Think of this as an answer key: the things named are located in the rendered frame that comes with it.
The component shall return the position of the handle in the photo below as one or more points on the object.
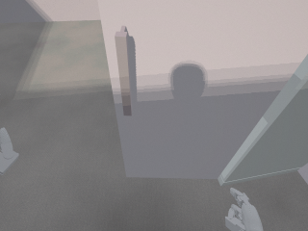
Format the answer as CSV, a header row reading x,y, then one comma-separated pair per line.
x,y
122,55

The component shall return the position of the right robot hand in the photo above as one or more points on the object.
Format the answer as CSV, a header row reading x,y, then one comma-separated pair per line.
x,y
247,216

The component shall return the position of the left robot hand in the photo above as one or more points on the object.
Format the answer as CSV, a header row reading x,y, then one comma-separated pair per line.
x,y
7,155

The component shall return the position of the fridge door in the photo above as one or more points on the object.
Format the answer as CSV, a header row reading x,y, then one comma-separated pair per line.
x,y
202,75

